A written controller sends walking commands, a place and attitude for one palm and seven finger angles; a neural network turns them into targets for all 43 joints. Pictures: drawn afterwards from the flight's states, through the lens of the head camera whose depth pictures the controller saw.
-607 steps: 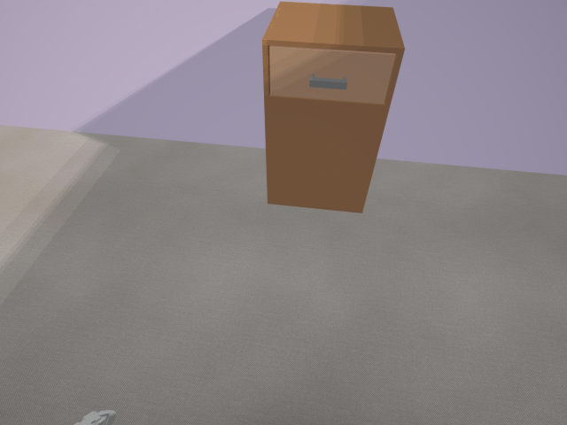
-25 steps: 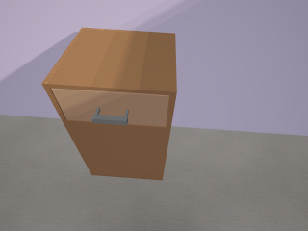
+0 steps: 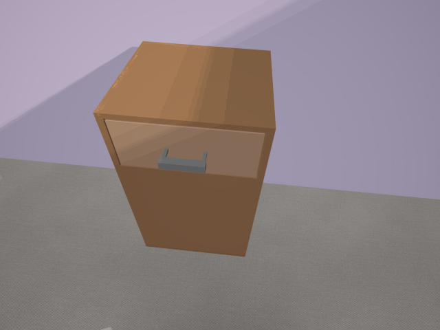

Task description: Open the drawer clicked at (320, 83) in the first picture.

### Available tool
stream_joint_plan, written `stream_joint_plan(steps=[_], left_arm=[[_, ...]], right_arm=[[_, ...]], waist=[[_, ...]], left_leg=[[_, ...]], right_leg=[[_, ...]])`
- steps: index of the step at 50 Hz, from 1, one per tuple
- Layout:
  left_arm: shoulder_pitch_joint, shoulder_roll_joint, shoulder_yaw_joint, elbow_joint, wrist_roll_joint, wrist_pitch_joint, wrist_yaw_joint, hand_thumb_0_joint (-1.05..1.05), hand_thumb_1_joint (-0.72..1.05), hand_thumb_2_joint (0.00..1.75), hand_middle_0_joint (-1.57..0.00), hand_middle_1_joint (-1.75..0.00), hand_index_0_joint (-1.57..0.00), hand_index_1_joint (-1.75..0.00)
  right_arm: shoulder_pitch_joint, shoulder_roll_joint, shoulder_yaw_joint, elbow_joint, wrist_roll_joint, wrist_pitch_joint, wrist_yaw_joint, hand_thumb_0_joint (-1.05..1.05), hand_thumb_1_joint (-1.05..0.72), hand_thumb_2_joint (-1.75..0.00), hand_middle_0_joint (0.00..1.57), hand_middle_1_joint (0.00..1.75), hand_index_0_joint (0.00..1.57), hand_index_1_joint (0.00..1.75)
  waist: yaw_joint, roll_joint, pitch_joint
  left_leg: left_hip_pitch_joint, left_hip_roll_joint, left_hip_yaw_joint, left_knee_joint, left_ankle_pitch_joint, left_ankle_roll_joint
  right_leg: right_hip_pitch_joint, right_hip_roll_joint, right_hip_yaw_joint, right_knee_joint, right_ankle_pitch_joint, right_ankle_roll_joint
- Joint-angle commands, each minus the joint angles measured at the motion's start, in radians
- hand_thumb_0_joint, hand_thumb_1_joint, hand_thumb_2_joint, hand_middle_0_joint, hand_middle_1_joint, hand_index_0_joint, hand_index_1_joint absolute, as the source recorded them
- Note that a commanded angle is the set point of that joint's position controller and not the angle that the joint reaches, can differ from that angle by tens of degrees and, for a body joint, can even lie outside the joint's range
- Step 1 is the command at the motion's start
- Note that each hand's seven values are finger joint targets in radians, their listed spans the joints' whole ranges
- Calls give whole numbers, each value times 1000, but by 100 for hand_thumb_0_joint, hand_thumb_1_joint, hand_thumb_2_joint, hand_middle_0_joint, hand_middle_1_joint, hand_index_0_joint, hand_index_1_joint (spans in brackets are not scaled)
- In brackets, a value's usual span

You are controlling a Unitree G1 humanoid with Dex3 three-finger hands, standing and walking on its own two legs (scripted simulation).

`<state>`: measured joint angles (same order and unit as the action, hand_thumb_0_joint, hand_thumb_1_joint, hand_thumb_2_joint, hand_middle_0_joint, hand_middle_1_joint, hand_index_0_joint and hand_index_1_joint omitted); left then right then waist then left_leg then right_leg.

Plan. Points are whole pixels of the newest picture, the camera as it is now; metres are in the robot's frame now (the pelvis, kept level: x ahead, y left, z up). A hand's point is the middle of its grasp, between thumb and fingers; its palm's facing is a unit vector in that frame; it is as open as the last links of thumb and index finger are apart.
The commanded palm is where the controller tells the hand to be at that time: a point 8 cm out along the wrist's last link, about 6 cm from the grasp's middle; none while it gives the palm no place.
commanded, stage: raise the hand with hooked fingers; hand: left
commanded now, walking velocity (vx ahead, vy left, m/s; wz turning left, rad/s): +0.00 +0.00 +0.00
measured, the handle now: (183, 159) +0.56 +0.15 -0.08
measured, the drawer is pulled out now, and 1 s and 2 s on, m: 0.00 0.00 0.00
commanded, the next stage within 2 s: move the hooked fingers above the handle in 1.80 s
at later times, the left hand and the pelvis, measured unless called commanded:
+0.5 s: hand (108, 305) +0.17 +0.22 -0.04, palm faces +0.04 -0.10 -0.99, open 9.6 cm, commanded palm +0.17 +0.22 +0.02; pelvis +0.00 -0.05 -0.05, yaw +3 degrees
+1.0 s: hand (121, 218) +0.30 +0.22 +0.03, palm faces +0.13 -0.07 -0.99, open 12.5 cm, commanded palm +0.27 +0.22 +0.08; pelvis +0.05 -0.03 -0.02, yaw +0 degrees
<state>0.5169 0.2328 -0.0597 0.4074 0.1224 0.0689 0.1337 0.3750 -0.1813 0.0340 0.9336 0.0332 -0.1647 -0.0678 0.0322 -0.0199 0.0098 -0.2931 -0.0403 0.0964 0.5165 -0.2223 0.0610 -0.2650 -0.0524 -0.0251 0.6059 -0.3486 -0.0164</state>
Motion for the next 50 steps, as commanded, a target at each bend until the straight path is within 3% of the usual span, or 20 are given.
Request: stream_joint_plan(steps=[1, 2, 4, 6, 7, 8, 10, 13, 16, 18, 22, 24, 27, 31, 35, 38, 42, 43, 46, 50], left_arm=[[-166, 57, -56, -540, 144, -47, 127, 0, 76, 84, -21, -39, -21, -39], [-175, 99, -47, -517, 235, -54, 156, 0, 74, 83, -21, -40, -21, -40], [-184, 173, 9, -423, 422, -54, 201, 0, 69, 81, -22, -43, -22, -43], [-18, 95, -22, -261, 579, -64, 236, 0, 64, 79, -22, -47, -22, -47], [69, 75, -23, -233, 645, -72, 243, 0, 62, 78, -22, -48, -22, -48], [149, 83, 5, -225, 706, -86, 248, 0, 60, 77, -22, -50, -22, -50], [129, 129, 29, -313, 790, -102, 262, 0, 55, 75, -22, -53, -22, -53], [28, 211, 87, -447, 888, -111, 292, 0, 48, 72, -23, -57, -23, -57], [-204, 302, 141, -611, 954, -124, 352, 0, 41, 69, -24, -62, -24, -62], [-399, 368, 173, -744, 963, -166, 384, 0, 36, 67, -24, -64, -24, -64], [-428, 335, 129, -771, 920, -239, 400, 0, 27, 63, -25, -70, -25, -70], [-435, 319, 112, -723, 905, -250, 387, 0, 22, 61, -25, -74, -25, -74], [-352, 317, 118, -589, 906, -192, 347, 0, 15, 58, -25, -78, -25, -78], [-189, 351, 158, -533, 847, -47, 247, 0, 6, 54, -26, -84, -26, -84], [-122, 385, 194, -596, 805, -60, 171, 0, -3, 50, -27, -90, -27, -90], [-240, 399, 208, -689, 826, -129, 171, 0, -10, 47, -27, -94, -27, -94], [-311, 402, 241, -716, 845, -225, 240, 0, -20, 43, -28, -100, -28, -100], [-324, 411, 259, -722, 845, -230, 259, 0, -22, 42, -28, -102, -28, -102], [-352, 394, 258, -670, 847, -205, 293, 0, -29, 39, -29, -107, -29, -107], [-387, 367, 194, -629, 829, -93, 262, 0, -38, 35, -29, -112, -29, -112]], right_arm=[[-203, -177, -59, -263, 22, -169, -36, 0, -90, -90, 20, 30, 20, 30], [-201, -188, -55, -291, -1, -163, -31, 0, -90, -90, 20, 30, 20, 30], [-217, -205, -62, -365, -40, -114, -11, 0, -90, -90, 20, 30, 20, 30], [-260, -190, -85, -429, -64, -51, 12, 0, -90, -90, 20, 30, 20, 30], [-280, -188, -90, -458, -66, -13, 27, 0, -90, -90, 20, 30, 20, 30], [-298, -181, -98, -484, -60, 27, 46, 0, -90, -90, 20, 30, 20, 30], [-362, -176, -88, -539, -59, 104, 67, 0, -90, -90, 20, 30, 20, 30], [-391, -167, -86, -580, -63, 172, 84, 0, -90, -90, 20, 30, 20, 30], [-379, -154, -88, -604, -97, 207, 74, 0, -90, -90, 20, 30, 20, 30], [-378, -142, -83, -593, -114, 215, 59, 0, -90, -90, 20, 30, 20, 30], [-366, -150, -82, -571, -119, 189, 41, 0, -90, -90, 20, 30, 20, 30], [-370, -154, -79, -552, -122, 186, 43, 0, -90, -90, 20, 30, 20, 30], [-376, -152, -71, -547, -112, 210, 51, 0, -90, -90, 20, 30, 20, 30], [-388, -157, -57, -568, -69, 250, 49, 0, -90, -90, 20, 30, 20, 30], [-397, -154, -42, -553, -66, 237, 39, 0, -90, -90, 20, 30, 20, 30], [-391, -160, -52, -532, -87, 230, 36, 0, -90, -90, 20, 30, 20, 30], [-350, -148, -79, -502, -103, 218, 38, 0, -90, -90, 20, 30, 20, 30], [-348, -151, -87, -501, -105, 215, 41, 0, -90, -90, 20, 30, 20, 30], [-331, -159, -106, -488, -94, 229, 54, 0, -90, -90, 20, 30, 20, 30], [-340, -173, -119, -500, -66, 253, 62, 0, -90, -90, 20, 30, 20, 30]], waist=[[-64, 120, -50], [-73, 73, -15], [-58, -25, -27], [-6, -234, 28], [25, -270, 10], [73, -254, -43], [109, -199, -96], [122, -68, -135], [74, 97, -249], [30, 107, -310], [-23, 154, -329], [-43, 99, -286], [-14, 24, -277], [53, -103, -350], [64, -109, -337], [46, -49, -317], [35, 67, -359], [29, 39, -359], [26, 59, -385], [27, 28, -387]], left_leg=[[7, 102, -215, -138, -286, -51], [-62, 77, -207, -88, -287, -40], [-146, 44, -203, -18, -301, -40], [-245, 25, -152, 55, -288, -43], [-260, 15, -126, 82, -241, -45], [-256, 8, -106, 93, -172, -46], [-283, -4, -83, 115, -130, -51], [-269, 0, -89, 140, -91, -46], [-195, -6, -95, 221, -66, -27], [-158, -9, -123, 296, -70, -20], [-117, -14, -133, 399, -96, -14], [-156, -13, -147, 407, -112, -12], [-239, -18, -133, 363, -81, -8], [-257, -23, -108, 260, 52, -19], [-231, -20, -100, 212, 111, -22], [-193, -19, -100, 201, 133, -14], [-118, -25, -108, 214, 185, -13], [-105, -21, -111, 224, 202, -10], [-80, -18, -111, 220, 223, -17], [-54, -7, -101, 190, 273, -17]], right_leg=[[-237, 62, -34, 2, -34, -17], [-257, 68, -24, -15, -53, -22], [-310, 83, 23, -24, -168, -34], [-379, 96, 34, -23, -303, -37], [-370, 97, 47, -19, -298, -44], [-323, 99, 85, -20, -243, -58], [-289, 83, 119, 4, -186, -67], [-298, 83, 135, 42, -125, -77], [-356, 86, 168, 82, -79, -74], [-418, 80, 211, 96, -112, -69], [-533, 76, 239, 102, -141, -69], [-544, 78, 226, 102, -131, -62], [-405, 77, 198, 91, -6, -46], [-118, 70, 208, 82, 330, -19], [15, 39, 205, 99, 615, 6], [-4, 37, 197, 73, 617, 0], [-65, 49, 168, 77, 542, -17], [-88, 57, 158, 77, 530, -20], [-123, 67, 118, 88, 471, -25], [-77, 70, 87, 72, 503, -22]])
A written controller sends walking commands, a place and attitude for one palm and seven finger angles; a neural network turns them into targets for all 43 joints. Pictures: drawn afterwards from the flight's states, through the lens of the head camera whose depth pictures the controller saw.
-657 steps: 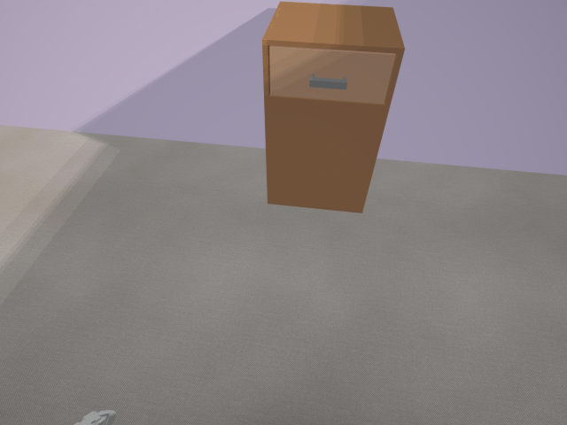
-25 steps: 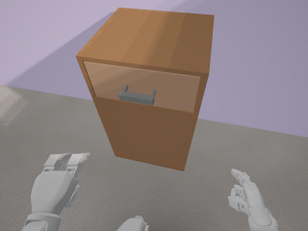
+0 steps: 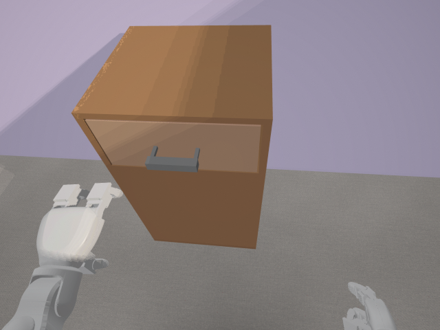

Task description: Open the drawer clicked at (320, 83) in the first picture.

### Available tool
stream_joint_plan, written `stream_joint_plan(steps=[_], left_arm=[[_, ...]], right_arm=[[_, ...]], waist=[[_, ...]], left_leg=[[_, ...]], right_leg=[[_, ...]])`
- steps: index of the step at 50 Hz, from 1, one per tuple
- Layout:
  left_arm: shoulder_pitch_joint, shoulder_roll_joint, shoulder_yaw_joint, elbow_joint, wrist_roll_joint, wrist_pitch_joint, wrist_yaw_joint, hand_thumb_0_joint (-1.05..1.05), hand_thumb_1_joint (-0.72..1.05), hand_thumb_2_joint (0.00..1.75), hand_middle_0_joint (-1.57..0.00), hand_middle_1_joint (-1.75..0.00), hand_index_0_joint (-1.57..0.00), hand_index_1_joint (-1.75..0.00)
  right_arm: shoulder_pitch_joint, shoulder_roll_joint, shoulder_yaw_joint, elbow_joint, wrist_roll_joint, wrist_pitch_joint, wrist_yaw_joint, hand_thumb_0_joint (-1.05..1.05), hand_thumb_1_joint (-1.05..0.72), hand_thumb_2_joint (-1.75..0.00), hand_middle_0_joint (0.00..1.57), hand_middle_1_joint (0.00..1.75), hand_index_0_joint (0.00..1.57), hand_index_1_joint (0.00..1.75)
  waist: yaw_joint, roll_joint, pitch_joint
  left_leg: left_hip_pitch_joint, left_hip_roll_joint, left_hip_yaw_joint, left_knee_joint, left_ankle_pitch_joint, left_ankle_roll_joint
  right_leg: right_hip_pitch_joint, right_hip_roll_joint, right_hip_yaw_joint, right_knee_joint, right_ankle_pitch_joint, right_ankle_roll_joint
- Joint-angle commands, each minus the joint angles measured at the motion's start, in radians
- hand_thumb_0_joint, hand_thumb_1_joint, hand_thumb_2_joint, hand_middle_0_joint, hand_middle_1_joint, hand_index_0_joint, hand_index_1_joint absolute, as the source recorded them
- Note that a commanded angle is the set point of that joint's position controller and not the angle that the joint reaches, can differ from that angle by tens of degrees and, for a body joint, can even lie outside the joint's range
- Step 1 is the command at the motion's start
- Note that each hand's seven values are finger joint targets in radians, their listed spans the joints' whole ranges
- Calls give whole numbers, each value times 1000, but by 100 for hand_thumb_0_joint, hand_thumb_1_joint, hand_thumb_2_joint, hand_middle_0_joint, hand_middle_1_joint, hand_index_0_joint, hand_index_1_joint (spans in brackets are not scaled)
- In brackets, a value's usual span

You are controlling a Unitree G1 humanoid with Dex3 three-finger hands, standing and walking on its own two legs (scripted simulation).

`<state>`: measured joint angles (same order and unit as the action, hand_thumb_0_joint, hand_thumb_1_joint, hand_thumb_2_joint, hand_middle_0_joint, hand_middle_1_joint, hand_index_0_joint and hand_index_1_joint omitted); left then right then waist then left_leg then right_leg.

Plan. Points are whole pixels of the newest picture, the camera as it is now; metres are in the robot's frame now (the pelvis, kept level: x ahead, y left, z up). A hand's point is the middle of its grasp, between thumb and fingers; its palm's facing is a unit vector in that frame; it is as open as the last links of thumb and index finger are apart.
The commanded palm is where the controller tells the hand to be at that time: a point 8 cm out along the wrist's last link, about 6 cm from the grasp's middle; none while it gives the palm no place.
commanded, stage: raise the hand with hooked fingers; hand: left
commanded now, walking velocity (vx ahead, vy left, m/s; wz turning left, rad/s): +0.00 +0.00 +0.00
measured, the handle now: (174, 157) +0.51 +0.18 -0.05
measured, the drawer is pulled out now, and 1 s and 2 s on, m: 0.00 0.00 0.00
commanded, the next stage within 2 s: move the hooked fingers above the handle in 0.80 s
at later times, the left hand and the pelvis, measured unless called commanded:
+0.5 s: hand (71, 196) +0.29 +0.28 +0.11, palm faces +0.04 -0.08 -1.00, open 13.8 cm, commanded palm +0.26 +0.27 +0.16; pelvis -0.02 +0.03 +0.02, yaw +1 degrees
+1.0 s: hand (82, 215) +0.27 +0.26 +0.09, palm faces -0.01 -0.09 -1.00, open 13.8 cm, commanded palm +0.26 +0.26 +0.15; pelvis -0.03 +0.02 +0.02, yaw +1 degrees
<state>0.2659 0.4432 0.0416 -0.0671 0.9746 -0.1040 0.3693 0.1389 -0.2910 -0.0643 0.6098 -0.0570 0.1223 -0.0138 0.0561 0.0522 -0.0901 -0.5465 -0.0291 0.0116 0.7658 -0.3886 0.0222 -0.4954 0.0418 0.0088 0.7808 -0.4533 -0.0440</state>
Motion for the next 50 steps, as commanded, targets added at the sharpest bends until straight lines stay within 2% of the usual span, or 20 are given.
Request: stream_joint_plan(steps=[1, 3, 6, 7, 9, 11, 14, 20, 22, 26, 28, 33, 35, 38, 41, 44, 45, 46, 48, 50], left_arm=[[-168, 169, 85, -152, -24, 107, 5, 0, -41, 34, -29, -114, -29, -114], [-200, 157, 43, -152, -37, 155, -49, 0, -45, 32, -30, -117, -30, -117], [-308, 186, 15, -157, -32, 185, -124, 0, -50, 30, -30, -120, -30, -120], [-326, 181, 2, -151, -34, 186, -145, 0, -50, 30, -30, -120, -30, -120], [-392, 227, 32, -151, -23, 175, -174, 0, -50, 30, -30, -120, -30, -120], [-455, 245, 45, -133, -17, 158, -189, 0, -50, 30, -30, -120, -30, -120], [-525, 260, 56, -105, -19, 142, -205, 0, -50, 30, -30, -120, -30, -120], [-647, 239, 12, -30, -49, 142, -259, 0, -50, 30, -30, -120, -30, -120], [-588, 209, -10, 6, -55, 143, -287, 0, -50, 30, -30, -120, -30, -120], [-540, 208, -9, -23, -71, 111, -329, 0, -50, 30, -30, -120, -30, -120], [-544, 234, 24, -44, -71, 80, -324, 0, -50, 30, -30, -120, -30, -120], [-626, 305, 103, -146, -44, -8, -234, 0, -50, 30, -30, -120, -30, -120], [-623, 289, 105, -126, -35, -14, -189, 0, -50, 30, -30, -120, -30, -120], [-617, 270, 99, -68, -39, 16, -159, 0, -50, 30, -30, -120, -30, -120], [-597, 223, 38, -10, -46, 71, -167, 0, -50, 30, -30, -120, -30, -120], [-568, 180, -27, 26, -60, 121, -216, 0, -50, 30, -30, -120, -30, -120], [-576, 186, -35, 23, -58, 128, -234, 0, -50, 30, -30, -120, -30, -120], [-620, 151, -83, 36, -58, 132, -252, 0, -50, 30, -30, -120, -30, -120], [-712, 191, -67, 62, -48, 113, -272, 0, -50, 30, -30, -120, -30, -120], [-761, 222, -46, 63, -30, 73, -272, 0, -50, 30, -30, -120, -30, -120]], right_arm=[[-118, -68, -17, -173, 29, -28, 9, 0, -90, -90, 20, 30, 20, 30], [-125, -72, -12, -187, 44, -19, 5, 0, -90, -90, 20, 30, 20, 30], [-130, -66, 5, -188, 49, -4, -4, 0, -90, -90, 20, 30, 20, 30], [-123, -63, 7, -191, 50, -1, -8, 0, -90, -90, 20, 30, 20, 30], [-129, -59, 20, -188, 48, 5, -12, 0, -90, -90, 20, 30, 20, 30], [-124, -54, 27, -187, 48, 10, -15, 0, -90, -90, 20, 30, 20, 30], [-122, -48, 33, -179, 51, 15, -18, 0, -90, -90, 20, 30, 20, 30], [-104, -53, 32, -169, 64, 21, -18, 0, -90, -90, 20, 30, 20, 30], [-98, -56, 31, -174, 64, 20, -14, 0, -90, -90, 20, 30, 20, 30], [-92, -64, 29, -187, 63, 20, -4, 0, -90, -90, 20, 30, 20, 30], [-90, -67, 27, -188, 58, 14, -4, 0, -90, -90, 20, 30, 20, 30], [-90, -65, 19, -174, 49, -8, -10, 0, -90, -90, 20, 30, 20, 30], [-85, -57, 13, -158, 50, -15, -10, 0, -90, -90, 20, 30, 20, 30], [-83, -63, 7, -142, 58, -16, -6, 0, -90, -90, 20, 30, 20, 30], [-85, -64, 5, -138, 69, -13, -6, 0, -90, -90, 20, 30, 20, 30], [-89, -69, 12, -151, 78, -7, -8, 0, -90, -90, 20, 30, 20, 30], [-94, -71, 16, -154, 78, -4, -9, 0, -90, -90, 20, 30, 20, 30], [-96, -69, 19, -156, 78, -4, -14, 0, -90, -90, 20, 30, 20, 30], [-86, -76, 24, -150, 74, -11, -25, 0, -90, -90, 20, 30, 20, 30], [-81, -69, 27, -145, 67, -15, -32, 0, -90, -90, 20, 30, 20, 30]], waist=[[3, -47, -289], [-5, -57, -258], [-7, -58, -227], [-12, -52, -203], [-2, -26, -210], [-1, -21, -188], [3, 31, -193], [-13, 2, -177], [-7, -20, -163], [3, -33, -151], [9, -44, -144], [25, 54, -193], [23, 70, -210], [16, 30, -188], [6, -1, -170], [-5, -59, -144], [-8, -63, -133], [-23, -80, -110], [-35, -89, -89], [-26, -63, -109]], left_leg=[[215, -17, -16, -73, 458, 21], [239, -7, -23, -96, 489, 24], [285, 0, -28, -135, 503, 24], [297, 4, -28, -144, 508, 26], [328, 6, -32, -164, 512, 23], [339, 10, -38, -183, 493, 20], [371, 12, -44, -202, 503, 13], [381, 15, -52, -245, 439, 8], [379, 14, -52, -254, 435, 9], [369, 15, -51, -269, 419, 12], [355, 16, -55, -276, 390, 13], [381, 14, -74, -278, 375, 4], [397, 14, -73, -270, 374, -1], [368, 11, -67, -275, 334, -2], [340, 7, -53, -285, 282, 2], [327, 5, -42, -296, 239, 14], [321, 3, -42, -301, 220, 15], [317, 0, -36, -298, 197, 21], [303, -3, -33, -293, 165, 26], [311, -11, -31, -282, 183, 29]], right_leg=[[158, -23, 54, -110, 608, 9], [174, -20, 41, -131, 593, 9], [176, -20, 18, -162, 537, 15], [178, -19, 12, -174, 523, 13], [182, -18, 8, -189, 488, 10], [175, -13, -1, -205, 444, 5], [184, -10, -6, -224, 415, -1], [192, -5, -20, -263, 351, -2], [196, -5, -21, -273, 350, 0], [214, -9, -20, -287, 336, 0], [215, -6, -21, -292, 309, -2], [194, -1, -19, -276, 269, -11], [169, -1, -23, -267, 264, -11], [157, 5, -24, -271, 250, -10], [164, 1, -22, -278, 231, -6], [185, -5, -13, -301, 212, 2], [185, -6, -11, -308, 200, 3], [169, -8, -9, -316, 186, 6], [149, -9, -1, -329, 157, 8], [152, -11, 4, -322, 170, 4]])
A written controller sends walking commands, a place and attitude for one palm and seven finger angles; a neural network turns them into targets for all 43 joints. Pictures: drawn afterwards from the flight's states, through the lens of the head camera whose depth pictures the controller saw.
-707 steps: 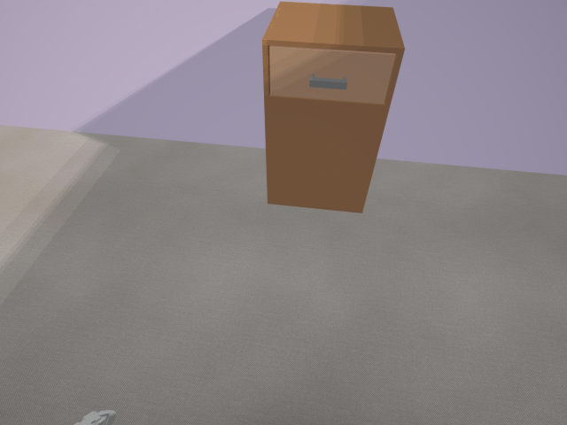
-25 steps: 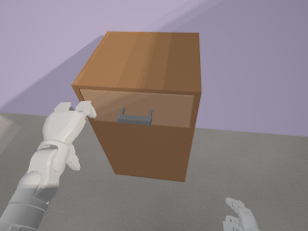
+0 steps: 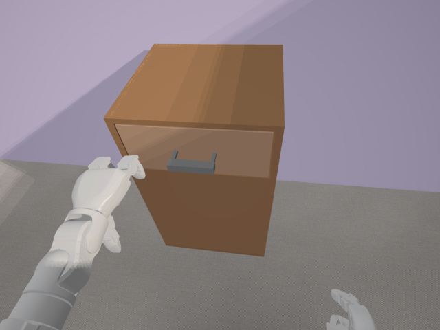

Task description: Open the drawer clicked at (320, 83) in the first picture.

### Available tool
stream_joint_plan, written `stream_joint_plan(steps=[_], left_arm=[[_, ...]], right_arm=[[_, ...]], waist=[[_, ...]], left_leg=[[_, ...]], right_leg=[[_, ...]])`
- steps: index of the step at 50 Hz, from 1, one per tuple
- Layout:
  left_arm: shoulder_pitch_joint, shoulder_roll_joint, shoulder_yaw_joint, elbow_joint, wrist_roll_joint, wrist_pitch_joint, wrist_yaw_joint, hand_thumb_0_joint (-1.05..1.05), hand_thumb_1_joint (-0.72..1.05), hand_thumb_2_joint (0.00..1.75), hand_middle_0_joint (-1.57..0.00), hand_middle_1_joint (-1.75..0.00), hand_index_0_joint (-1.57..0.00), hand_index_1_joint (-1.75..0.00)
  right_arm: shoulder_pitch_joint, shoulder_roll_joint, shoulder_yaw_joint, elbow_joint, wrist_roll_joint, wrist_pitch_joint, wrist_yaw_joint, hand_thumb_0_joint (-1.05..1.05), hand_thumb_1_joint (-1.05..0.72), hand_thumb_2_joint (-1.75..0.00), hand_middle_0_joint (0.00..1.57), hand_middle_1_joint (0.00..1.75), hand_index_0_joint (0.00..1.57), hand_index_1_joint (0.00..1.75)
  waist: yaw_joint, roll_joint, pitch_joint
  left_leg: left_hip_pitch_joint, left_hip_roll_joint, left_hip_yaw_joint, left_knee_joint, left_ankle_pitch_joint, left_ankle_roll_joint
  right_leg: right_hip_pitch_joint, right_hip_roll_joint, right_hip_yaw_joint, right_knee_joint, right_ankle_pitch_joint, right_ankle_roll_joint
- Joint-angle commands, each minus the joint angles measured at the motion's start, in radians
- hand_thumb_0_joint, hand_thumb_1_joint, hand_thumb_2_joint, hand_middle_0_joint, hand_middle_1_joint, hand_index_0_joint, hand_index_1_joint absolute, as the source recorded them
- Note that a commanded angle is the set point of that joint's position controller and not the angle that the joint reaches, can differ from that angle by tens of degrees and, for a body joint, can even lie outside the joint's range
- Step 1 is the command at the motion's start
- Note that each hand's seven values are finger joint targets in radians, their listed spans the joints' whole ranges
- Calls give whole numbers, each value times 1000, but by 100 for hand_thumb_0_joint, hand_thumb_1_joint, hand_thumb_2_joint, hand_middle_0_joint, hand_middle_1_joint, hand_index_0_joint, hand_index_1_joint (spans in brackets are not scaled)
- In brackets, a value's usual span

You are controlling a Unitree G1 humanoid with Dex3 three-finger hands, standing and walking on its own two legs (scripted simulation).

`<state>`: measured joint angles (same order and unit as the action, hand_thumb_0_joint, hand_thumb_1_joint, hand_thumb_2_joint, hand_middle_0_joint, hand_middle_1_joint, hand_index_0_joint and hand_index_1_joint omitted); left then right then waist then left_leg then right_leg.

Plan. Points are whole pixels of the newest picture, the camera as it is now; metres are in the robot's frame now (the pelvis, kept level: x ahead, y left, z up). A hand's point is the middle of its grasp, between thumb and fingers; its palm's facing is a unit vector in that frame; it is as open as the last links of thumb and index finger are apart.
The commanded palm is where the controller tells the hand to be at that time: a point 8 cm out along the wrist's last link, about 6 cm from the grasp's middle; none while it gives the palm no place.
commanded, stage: move the hooked fingers above the handle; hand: left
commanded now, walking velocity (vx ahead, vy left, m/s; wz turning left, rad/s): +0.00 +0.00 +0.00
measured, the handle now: (192, 160) +0.55 +0.16 -0.08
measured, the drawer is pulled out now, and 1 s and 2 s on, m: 0.00 0.00 0.00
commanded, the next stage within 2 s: none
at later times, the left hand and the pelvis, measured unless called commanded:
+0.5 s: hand (156, 188) +0.38 +0.19 +0.03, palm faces -0.09 -0.09 -0.99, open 13.8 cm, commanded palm +0.37 +0.21 +0.09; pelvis +0.03 -0.02 -0.01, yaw -1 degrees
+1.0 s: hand (181, 167) +0.45 +0.16 +0.01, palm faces -0.03 -0.07 -1.00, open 13.8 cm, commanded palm +0.44 +0.18 +0.06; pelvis +0.03 -0.01 -0.02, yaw -1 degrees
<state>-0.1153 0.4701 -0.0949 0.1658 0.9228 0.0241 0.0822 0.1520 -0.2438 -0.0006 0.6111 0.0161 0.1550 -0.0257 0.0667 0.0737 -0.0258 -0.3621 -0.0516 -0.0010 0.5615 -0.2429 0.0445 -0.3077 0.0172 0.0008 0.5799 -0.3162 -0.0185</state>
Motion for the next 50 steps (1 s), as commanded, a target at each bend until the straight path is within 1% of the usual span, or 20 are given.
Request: stream_joint_plan(steps=[1, 3, 4, 8, 9, 13, 14, 19, 21, 24, 28, 31, 35, 38, 39, 42, 45, 47, 48, 50], left_arm=[[-402, 206, 104, -173, 29, -79, 23, 0, -50, 30, -30, -120, -30, -120], [-447, 256, 156, -168, 39, -123, 50, 0, -50, 30, -30, -120, -30, -120], [-467, 239, 148, -157, 41, -139, 66, 0, -50, 30, -30, -120, -30, -120], [-447, 279, 228, -47, 48, -140, 128, 0, -50, 30, -30, -120, -30, -120], [-441, 235, 192, -24, 44, -125, 139, 0, -50, 30, -30, -120, -30, -120], [-419, 189, 144, 86, 55, -51, 134, 0, -50, 30, -30, -120, -30, -120], [-420, 155, 99, 81, 51, -38, 124, 0, -50, 30, -30, -120, -30, -120], [-441, 135, 57, -5, 38, -63, 69, 0, -50, 30, -30, -120, -30, -120], [-448, 167, 91, -26, 36, -101, 73, 0, -50, 30, -30, -120, -30, -120], [-477, 262, 201, -7, 54, -151, 120, 0, -50, 30, -30, -120, -30, -120], [-499, 256, 237, 58, 92, -146, 217, 0, -50, 30, -30, -120, -30, -120], [-530, 182, 164, 147, 103, -79, 253, 0, -50, 30, -30, -120, -30, -120], [-606, 113, 51, 257, 109, 12, 209, 0, -50, 30, -30, -120, -30, -120], [-699, 82, -6, 259, 86, 6, 146, 0, -50, 30, -30, -120, -30, -120], [-710, 79, -13, 273, 78, -10, 128, 0, -50, 30, -30, -120, -30, -120], [-797, 108, 17, 274, 82, -98, 112, 0, -50, 30, -30, -120, -30, -120], [-870, 124, 50, 297, 119, -170, 167, 0, -50, 30, -30, -120, -30, -120], [-881, 157, 105, 344, 145, -179, 230, 0, -50, 30, -30, -120, -30, -120], [-875, 190, 148, 380, 156, -167, 263, 0, -50, 30, -30, -120, -30, -120], [-852, 191, 166, 461, 166, -116, 321, 0, -50, 30, -30, -120, -30, -120]], right_arm=[[-88, -111, -39, -146, -10, -52, -23, 0, -90, -90, 20, 30, 20, 30], [-79, -110, -42, -136, -16, -56, -30, 0, -90, -90, 20, 30, 20, 30], [-75, -103, -41, -132, -14, -60, -32, 0, -90, -90, 20, 30, 20, 30], [-53, -104, -52, -110, -8, -59, -32, 0, -90, -90, 20, 30, 20, 30], [-50, -99, -53, -113, -6, -58, -30, 0, -90, -90, 20, 30, 20, 30], [-36, -117, -62, -112, 2, -46, -20, 0, -90, -90, 20, 30, 20, 30], [-30, -120, -66, -117, 3, -43, -18, 0, -90, -90, 20, 30, 20, 30], [-5, -129, -81, -129, -7, -34, -18, 0, -90, -90, 20, 30, 20, 30], [7, -126, -84, -122, -12, -34, -23, 0, -90, -90, 20, 30, 20, 30], [23, -122, -85, -103, -17, -30, -30, 0, -90, -90, 20, 30, 20, 30], [30, -112, -93, -80, -16, -26, -19, 0, -90, -90, 20, 30, 20, 30], [48, -116, -99, -72, -10, -26, -8, 0, -90, -90, 20, 30, 20, 30], [69, -132, -102, -74, 2, -15, -6, 0, -90, -90, 20, 30, 20, 30], [85, -137, -102, -84, 0, -7, -16, 0, -90, -90, 20, 30, 20, 30], [88, -137, -103, -85, -2, -5, -22, 0, -90, -90, 20, 30, 20, 30], [111, -127, -100, -75, -12, -3, -31, 0, -90, -90, 20, 30, 20, 30], [137, -116, -104, -56, -18, -6, -29, 0, -90, -90, 20, 30, 20, 30], [156, -116, -107, -41, -24, -10, -20, 0, -90, -90, 20, 30, 20, 30], [160, -116, -109, -37, -28, -9, -15, 0, -90, -90, 20, 30, 20, 30], [170, -117, -105, -41, -31, -8, -4, 0, -90, -90, 20, 30, 20, 30]], waist=[[-30, -70, -194], [-21, -37, -231], [-22, -9, -240], [-4, -13, -275], [-10, -30, -282], [-24, -82, -298], [-34, -98, -300], [-54, -115, -369], [-51, -104, -376], [-37, -96, -379], [-31, -34, -390], [-52, -38, -396], [-94, -96, -402], [-119, -130, -428], [-123, -132, -408], [-121, -112, -415], [-119, -22, -431], [-105, 5, -462], [-93, -2, -472], [-86, -17, -483]], left_leg=[[133, 10, -20, -71, 45, 8], [136, 6, -20, -54, 74, 6], [138, 4, -19, -46, 94, 6], [89, -1, -8, -18, 144, -1], [83, 0, -1, -11, 152, 1], [43, 1, 14, 7, 177, 0], [45, 2, 19, 14, 186, 3], [67, -2, 15, 46, 267, 14], [66, -6, 13, 58, 280, 17], [26, -11, 12, 74, 293, 15], [13, -8, 14, 101, 329, 4], [8, -3, 24, 112, 312, 0], [13, 3, 30, 110, 284, 6], [24, 1, 22, 113, 291, 15], [27, 1, 23, 118, 282, 19], [27, 1, 9, 131, 286, 19], [33, 7, -5, 167, 306, 11], [7, 14, -12, 193, 329, 2], [-19, 13, -12, 205, 337, -1], [-75, 13, -3, 211, 317, -6]], right_leg=[[-33, 14, 12, -113, 38, -24], [-27, 17, 18, -100, 64, -27], [-32, 15, 17, -89, 87, -29], [-18, 24, 20, -58, 151, -31], [-17, 20, 17, -51, 171, -29], [-13, 23, 24, -38, 235, -24], [-9, 18, 27, -36, 259, -20], [25, 11, 43, -11, 410, -12], [25, 9, 48, -2, 448, -9], [34, 5, 56, 22, 493, -8], [-24, 18, 37, 57, 464, -24], [-65, 26, 21, 62, 420, -26], [-80, 28, 21, 40, 401, -17], [-64, 23, 24, 35, 426, -13], [-73, 21, 28, 33, 432, -11], [-111, 21, 27, 51, 405, -13], [-205, 26, 17, 90, 345, -26], [-250, 34, 3, 131, 324, -35], [-252, 37, 0, 147, 323, -38], [-253, 42, -10, 165, 312, -38]])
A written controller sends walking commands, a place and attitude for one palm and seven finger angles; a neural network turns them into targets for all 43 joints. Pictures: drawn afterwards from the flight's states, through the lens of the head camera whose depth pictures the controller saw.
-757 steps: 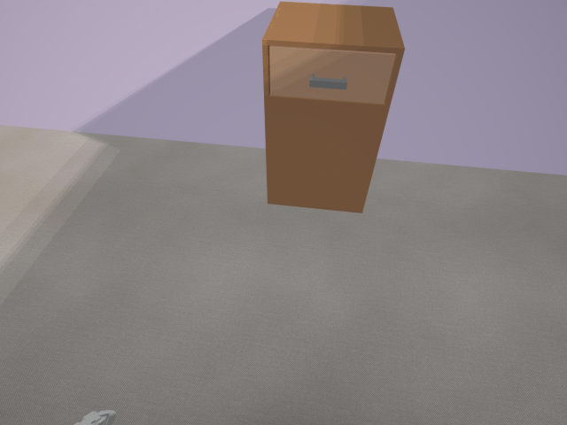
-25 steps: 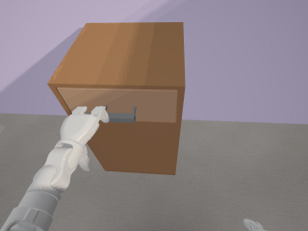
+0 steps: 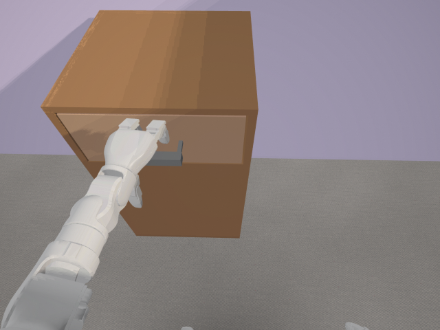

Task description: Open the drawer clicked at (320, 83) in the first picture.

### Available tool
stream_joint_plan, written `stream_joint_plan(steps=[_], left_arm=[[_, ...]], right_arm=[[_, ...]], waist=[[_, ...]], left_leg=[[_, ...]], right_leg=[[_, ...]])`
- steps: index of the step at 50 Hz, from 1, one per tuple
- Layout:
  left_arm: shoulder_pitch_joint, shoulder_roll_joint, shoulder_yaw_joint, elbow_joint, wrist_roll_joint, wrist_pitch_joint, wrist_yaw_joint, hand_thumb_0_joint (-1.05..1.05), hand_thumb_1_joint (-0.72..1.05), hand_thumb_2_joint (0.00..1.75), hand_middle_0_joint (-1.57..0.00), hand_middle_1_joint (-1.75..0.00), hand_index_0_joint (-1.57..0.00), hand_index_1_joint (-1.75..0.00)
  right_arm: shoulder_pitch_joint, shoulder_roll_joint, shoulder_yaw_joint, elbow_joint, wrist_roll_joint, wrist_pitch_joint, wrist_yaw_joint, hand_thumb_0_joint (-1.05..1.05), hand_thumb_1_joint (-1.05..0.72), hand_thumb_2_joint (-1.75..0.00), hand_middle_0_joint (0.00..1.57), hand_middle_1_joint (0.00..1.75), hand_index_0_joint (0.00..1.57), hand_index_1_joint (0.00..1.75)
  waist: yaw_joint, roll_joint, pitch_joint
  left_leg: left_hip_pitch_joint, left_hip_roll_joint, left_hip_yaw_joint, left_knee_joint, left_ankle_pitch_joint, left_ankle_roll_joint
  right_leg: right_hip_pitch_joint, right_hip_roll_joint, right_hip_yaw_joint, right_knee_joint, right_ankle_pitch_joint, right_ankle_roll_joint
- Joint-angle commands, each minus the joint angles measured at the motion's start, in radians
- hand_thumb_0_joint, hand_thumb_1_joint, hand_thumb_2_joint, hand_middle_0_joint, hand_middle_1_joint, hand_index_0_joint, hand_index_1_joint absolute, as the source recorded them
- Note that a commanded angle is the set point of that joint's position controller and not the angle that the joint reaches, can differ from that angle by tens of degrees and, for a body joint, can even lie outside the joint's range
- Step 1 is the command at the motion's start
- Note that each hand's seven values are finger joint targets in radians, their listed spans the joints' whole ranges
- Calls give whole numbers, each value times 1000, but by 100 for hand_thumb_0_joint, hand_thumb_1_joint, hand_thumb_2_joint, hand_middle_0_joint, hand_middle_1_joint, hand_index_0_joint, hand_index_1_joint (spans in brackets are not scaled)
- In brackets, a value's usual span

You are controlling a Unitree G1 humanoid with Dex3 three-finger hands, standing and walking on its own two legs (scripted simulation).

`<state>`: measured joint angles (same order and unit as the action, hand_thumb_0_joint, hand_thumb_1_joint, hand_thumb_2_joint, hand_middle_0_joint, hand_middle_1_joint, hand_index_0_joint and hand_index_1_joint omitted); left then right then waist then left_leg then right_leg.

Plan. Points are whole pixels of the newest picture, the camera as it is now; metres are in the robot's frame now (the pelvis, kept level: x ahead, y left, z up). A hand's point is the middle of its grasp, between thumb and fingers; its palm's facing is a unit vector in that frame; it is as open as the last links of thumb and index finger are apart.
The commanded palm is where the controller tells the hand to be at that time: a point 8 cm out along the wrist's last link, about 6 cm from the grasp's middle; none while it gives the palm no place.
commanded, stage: move the hooked fingers above the handle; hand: left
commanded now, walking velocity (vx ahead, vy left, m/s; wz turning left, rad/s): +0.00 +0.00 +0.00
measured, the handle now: (156, 151) +0.52 +0.17 -0.05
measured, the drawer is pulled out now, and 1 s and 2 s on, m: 0.00 0.00 0.00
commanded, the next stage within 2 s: none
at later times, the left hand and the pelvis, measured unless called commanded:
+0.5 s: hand (164, 147) +0.48 +0.14 +0.01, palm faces +0.09 -0.07 -0.99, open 13.8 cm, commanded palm +0.46 +0.18 +0.06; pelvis -0.02 +0.01 -0.02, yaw -2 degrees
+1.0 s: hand (137, 160) +0.47 +0.20 -0.02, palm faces -0.12 +0.00 -0.99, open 13.8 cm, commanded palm +0.47 +0.19 +0.05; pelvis -0.04 +0.01 -0.03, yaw -2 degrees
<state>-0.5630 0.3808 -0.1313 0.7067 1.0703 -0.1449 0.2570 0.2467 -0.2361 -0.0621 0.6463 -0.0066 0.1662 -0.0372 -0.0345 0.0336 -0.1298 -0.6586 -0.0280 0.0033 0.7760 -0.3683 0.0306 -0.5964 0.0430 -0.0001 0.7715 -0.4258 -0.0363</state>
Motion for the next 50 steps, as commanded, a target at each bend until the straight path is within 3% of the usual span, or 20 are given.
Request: stream_joint_plan(steps=[1, 5, 8, 11, 13, 15, 17, 18, 20, 23, 26, 29, 32, 34, 37, 38, 40, 42, 46, 50], left_arm=[[-411, 267, 189, -44, 22, 87, 169, 0, -50, 30, -30, -120, -30, -120], [-454, 249, 149, 92, 40, 223, 186, 0, -50, 30, -30, -120, -30, -120], [-559, 138, 32, 98, 1, 247, 113, 0, -50, 30, -30, -120, -30, -120], [-655, 93, -27, 45, -44, 175, 32, 0, -50, 30, -30, -120, -30, -120], [-737, 106, -30, -5, -45, 94, 10, 0, -50, 30, -30, -120, -30, -120], [-724, 159, 20, 14, -14, 30, 31, 0, -50, 30, -30, -120, -30, -120], [-745, 194, 58, 50, 22, 6, 86, 0, -50, 30, -30, -120, -30, -120], [-745, 245, 115, 85, 41, 10, 124, 0, -50, 30, -30, -120, -30, -120], [-700, 278, 165, 190, 63, 65, 203, 0, -50, 30, -30, -120, -30, -120], [-656, 347, 223, 301, 68, 205, 288, 0, -50, 30, -30, -120, -30, -120], [-761, 381, 185, 305, 89, 327, 320, 0, -50, 30, -30, -120, -30, -120], [-808, 430, 181, 348, 51, 406, 285, 0, -50, 30, -30, -120, -30, -120], [-833, 439, 151, 397, -5, 437, 202, 0, -50, 30, -30, -120, -30, -120], [-813, 448, 148, 428, -24, 410, 131, 0, -50, 30, -30, -120, -30, -120], [-755, 400, 101, 446, -16, 323, 45, 0, -50, 30, -30, -120, -30, -120], [-764, 393, 101, 438, -9, 288, 31, 0, -50, 30, -30, -120, -30, -120], [-716, 397, 111, 408, 11, 220, 20, 0, -50, 30, -30, -120, -30, -120], [-701, 356, 93, 395, 22, 169, 31, 0, -50, 30, -30, -120, -30, -120], [-692, 396, 146, 326, 31, 109, 79, 0, -50, 30, -30, -120, -30, -120], [-856, 312, 96, 138, 32, 52, 128, 0, -50, 30, -30, -120, -30, -120]], right_arm=[[77, -127, -43, -78, -10, -18, 12, 0, -90, -90, 20, 30, 20, 30], [116, -149, -49, -74, -3, 0, 25, 0, -90, -90, 20, 30, 20, 30], [147, -154, -60, -69, 6, 4, 18, 0, -90, -90, 20, 30, 20, 30], [172, -159, -65, -46, 2, -11, -3, 0, -90, -90, 20, 30, 20, 30], [181, -154, -62, -30, -2, -27, -17, 0, -90, -90, 20, 30, 20, 30], [202, -149, -62, -10, -7, -39, -21, 0, -90, -90, 20, 30, 20, 30], [213, -146, -53, 2, -12, -45, -13, 0, -90, -90, 20, 30, 20, 30], [213, -146, -52, 6, -16, -50, -6, 0, -90, -90, 20, 30, 20, 30], [211, -151, -44, 0, -22, -52, 6, 0, -90, -90, 20, 30, 20, 30], [196, -164, -34, -21, -32, -37, 24, 0, -90, -90, 20, 30, 20, 30], [193, -175, -30, -32, -19, -12, 22, 0, -90, -90, 20, 30, 20, 30], [182, -180, -19, -37, 4, 0, 4, 0, -90, -90, 20, 30, 20, 30], [174, -176, -1, -41, 25, 0, -23, 0, -90, -90, 20, 30, 20, 30], [179, -177, 8, -49, 30, -4, -41, 0, -90, -90, 20, 30, 20, 30], [199, -178, 16, -62, 31, -23, -58, 0, -90, -90, 20, 30, 20, 30], [203, -173, 15, -64, 32, -30, -61, 0, -90, -90, 20, 30, 20, 30], [214, -177, 13, -80, 26, -45, -63, 0, -90, -90, 20, 30, 20, 30], [221, -173, 9, -87, 20, -59, -59, 0, -90, -90, 20, 30, 20, 30], [237, -178, -6, -92, 9, -74, -49, 0, -90, -90, 20, 30, 20, 30], [278, -181, -41, -53, -6, -93, -29, 0, -90, -90, 20, 30, 20, 30]], waist=[[10, 24, -380], [-13, -35, -446], [-79, -84, -474], [-125, -76, -421], [-143, -40, -395], [-123, 28, -377], [-114, 80, -364], [-93, 103, -361], [-82, 82, -371], [-48, 51, -440], [-81, -11, -479], [-93, -64, -496], [-121, -124, -428], [-125, -115, -405], [-135, -100, -297], [-146, -103, -273], [-123, -70, -278], [-127, -34, -255], [-109, -9, -361], [-140, 114, -547]], left_leg=[[204, -13, 1, -1, 434, 8], [188, -10, 19, -6, 435, 11], [237, -4, 14, -8, 442, 23], [283, 3, -1, -15, 402, 34], [286, 6, -16, -6, 377, 35], [280, 11, -27, 12, 351, 29], [238, 14, -42, 36, 338, 19], [202, 12, -45, 46, 349, 14], [129, 11, -39, 65, 334, 10], [50, -4, -5, 70, 346, 10], [23, -9, 20, 53, 299, 18], [12, -15, 31, 19, 235, 29], [-21, -15, 36, -17, 138, 39], [-34, -14, 37, -23, 104, 42], [-53, -8, 30, -29, 57, 41], [-50, -3, 26, -27, 55, 42], [-58, -2, 22, -3, 50, 41], [-63, 1, 17, 17, 45, 38], [-60, 5, 9, 68, 81, 38], [135, 24, -32, 105, 198, 26]], right_leg=[[38, 18, -9, -25, 428, -20], [87, 25, -6, -38, 469, -10], [112, 21, 7, -75, 510, 5], [71, 15, 12, -104, 462, 9], [4, 12, 15, -98, 400, 8], [-75, 16, 11, -76, 331, -3], [-158, 21, -6, -34, 277, -14], [-177, 24, -15, -10, 266, -22], [-196, 30, -26, 26, 249, -24], [-103, 35, -25, 42, 304, -20], [-23, 31, -10, 5, 323, -2], [65, 21, 7, -41, 308, 16], [114, 8, 27, -98, 256, 34], [121, 1, 41, -112, 238, 38], [49, 0, 36, -123, 173, 33], [23, 1, 32, -120, 161, 30], [-24, 4, 30, -95, 131, 22], [-93, 8, 21, -78, 103, 14], [-121, 13, 19, -27, 116, 7], [-211, 25, -2, 18, 162, -1]])
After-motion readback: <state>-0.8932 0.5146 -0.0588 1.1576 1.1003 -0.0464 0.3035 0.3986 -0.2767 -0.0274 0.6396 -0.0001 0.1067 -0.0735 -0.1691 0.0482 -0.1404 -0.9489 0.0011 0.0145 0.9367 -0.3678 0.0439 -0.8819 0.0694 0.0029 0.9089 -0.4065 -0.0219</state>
